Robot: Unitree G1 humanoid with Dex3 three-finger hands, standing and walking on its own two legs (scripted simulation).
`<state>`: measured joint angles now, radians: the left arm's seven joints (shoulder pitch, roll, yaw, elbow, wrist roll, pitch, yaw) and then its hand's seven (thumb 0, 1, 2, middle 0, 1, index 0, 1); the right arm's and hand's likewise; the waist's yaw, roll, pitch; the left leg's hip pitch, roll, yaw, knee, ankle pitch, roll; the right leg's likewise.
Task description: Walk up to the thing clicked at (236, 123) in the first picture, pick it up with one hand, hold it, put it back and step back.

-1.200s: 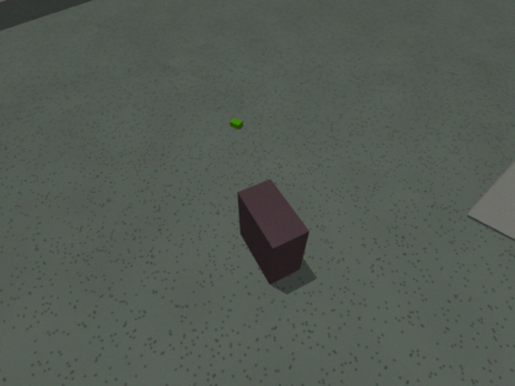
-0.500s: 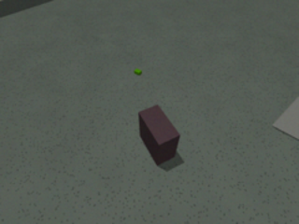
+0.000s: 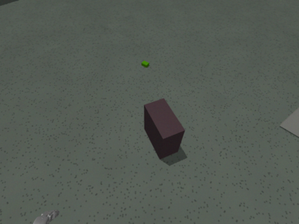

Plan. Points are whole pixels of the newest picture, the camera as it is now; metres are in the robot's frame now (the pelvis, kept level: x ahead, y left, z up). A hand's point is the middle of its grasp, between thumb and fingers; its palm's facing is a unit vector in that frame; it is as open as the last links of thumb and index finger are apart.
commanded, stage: walk up
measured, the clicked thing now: (145, 64) +1.63 +0.03 -0.76
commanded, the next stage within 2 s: none
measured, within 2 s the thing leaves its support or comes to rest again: neither
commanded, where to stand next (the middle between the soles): +0.05 +0.00 m, yaw +53 degrees
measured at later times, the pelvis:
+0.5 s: pelvis -0.01 -0.01 -0.03, yaw +23 degrees
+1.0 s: pelvis -0.01 -0.05 -0.03, yaw +43 degrees
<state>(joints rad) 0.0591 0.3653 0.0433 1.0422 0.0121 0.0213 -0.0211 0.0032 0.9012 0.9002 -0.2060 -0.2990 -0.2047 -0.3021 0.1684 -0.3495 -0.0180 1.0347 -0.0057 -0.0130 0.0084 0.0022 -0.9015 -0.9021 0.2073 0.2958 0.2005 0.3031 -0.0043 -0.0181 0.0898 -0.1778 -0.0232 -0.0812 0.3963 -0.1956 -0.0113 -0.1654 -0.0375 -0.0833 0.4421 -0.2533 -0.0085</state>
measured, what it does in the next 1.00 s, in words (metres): steps on the spot, turning left: left foot, then right foot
